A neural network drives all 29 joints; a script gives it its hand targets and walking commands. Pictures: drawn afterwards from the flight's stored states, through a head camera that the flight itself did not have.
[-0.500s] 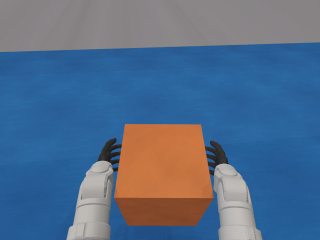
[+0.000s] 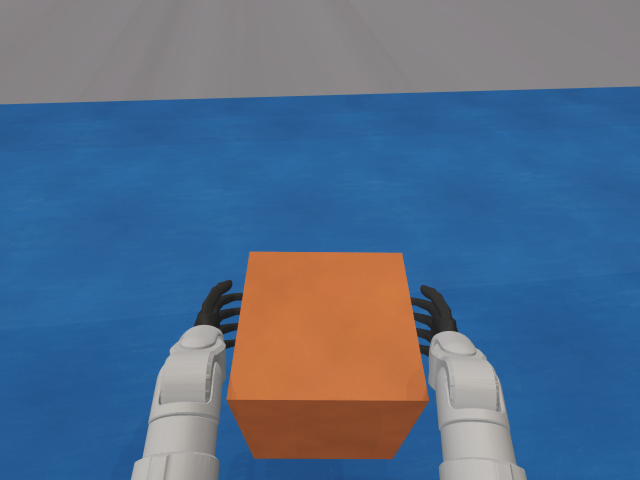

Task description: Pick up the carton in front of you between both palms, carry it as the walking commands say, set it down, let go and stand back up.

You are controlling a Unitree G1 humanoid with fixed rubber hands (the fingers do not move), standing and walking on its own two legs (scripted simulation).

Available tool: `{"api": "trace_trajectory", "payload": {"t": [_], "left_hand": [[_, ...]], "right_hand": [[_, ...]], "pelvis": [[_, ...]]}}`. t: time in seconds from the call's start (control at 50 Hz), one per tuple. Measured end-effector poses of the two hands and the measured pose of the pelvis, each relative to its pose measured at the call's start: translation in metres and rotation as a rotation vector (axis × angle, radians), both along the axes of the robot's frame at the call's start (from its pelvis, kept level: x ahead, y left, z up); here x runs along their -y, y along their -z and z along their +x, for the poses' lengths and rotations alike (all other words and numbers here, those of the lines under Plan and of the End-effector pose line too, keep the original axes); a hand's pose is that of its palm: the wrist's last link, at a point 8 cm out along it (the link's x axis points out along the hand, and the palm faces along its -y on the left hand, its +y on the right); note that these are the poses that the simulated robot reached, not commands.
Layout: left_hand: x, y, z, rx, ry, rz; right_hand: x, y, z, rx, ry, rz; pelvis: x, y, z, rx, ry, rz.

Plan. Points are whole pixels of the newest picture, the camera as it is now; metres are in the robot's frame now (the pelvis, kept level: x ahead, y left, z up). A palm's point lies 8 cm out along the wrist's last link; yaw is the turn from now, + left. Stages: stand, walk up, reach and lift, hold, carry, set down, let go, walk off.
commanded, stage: carry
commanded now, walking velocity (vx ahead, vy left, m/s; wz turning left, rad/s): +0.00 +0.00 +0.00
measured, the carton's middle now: (324, 360) +0.31 +0.00 -0.03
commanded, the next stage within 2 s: hold in 0.28 s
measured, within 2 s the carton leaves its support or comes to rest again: neither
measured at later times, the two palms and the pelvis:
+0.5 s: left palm (197, 356) +0.26 +0.16 +0.05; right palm (440, 355) +0.27 -0.14 +0.05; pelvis -0.02 +0.00 +0.01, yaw +1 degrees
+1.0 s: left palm (209, 352) +0.26 +0.14 +0.06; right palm (458, 363) +0.26 -0.16 +0.06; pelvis -0.04 +0.00 +0.00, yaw -2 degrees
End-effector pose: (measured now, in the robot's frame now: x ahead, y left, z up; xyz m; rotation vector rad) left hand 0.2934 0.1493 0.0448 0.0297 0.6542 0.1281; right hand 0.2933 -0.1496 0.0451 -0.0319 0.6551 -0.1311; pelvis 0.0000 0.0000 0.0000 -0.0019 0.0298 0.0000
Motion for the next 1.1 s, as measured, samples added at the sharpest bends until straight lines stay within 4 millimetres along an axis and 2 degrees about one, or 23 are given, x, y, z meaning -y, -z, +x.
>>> {"api": "trace_trajectory", "payload": {"t": [0.28,0.44,0.76,0.94,1.1], "left_hand": [[-0.002,0.001,-0.005,-0.001,0.000,0.000],[-0.006,-0.001,-0.023,-0.009,-0.013,0.004],[-0.003,-0.008,-0.045,0.007,-0.022,-0.004],[0.007,-0.013,-0.038,0.022,-0.003,-0.026],[0.011,-0.005,-0.012,0.014,-0.023,-0.062]], "right_hand": [[-0.002,0.000,-0.005,-0.001,-0.001,-0.001],[-0.007,-0.002,-0.017,-0.009,-0.029,-0.016],[-0.003,-0.008,-0.039,0.007,-0.023,-0.004],[0.007,-0.012,-0.042,0.022,0.022,0.014],[0.010,-0.005,-0.018,0.014,0.046,0.041]], "pelvis": [[-0.002,0.000,-0.005,-0.001,0.000,-0.001],[-0.001,-0.007,-0.013,0.125,-0.019,0.003],[0.003,-0.004,-0.039,0.214,-0.012,0.003],[0.004,-0.001,-0.042,0.226,0.024,0.001],[0.007,0.005,-0.043,0.212,0.049,0.002]]}}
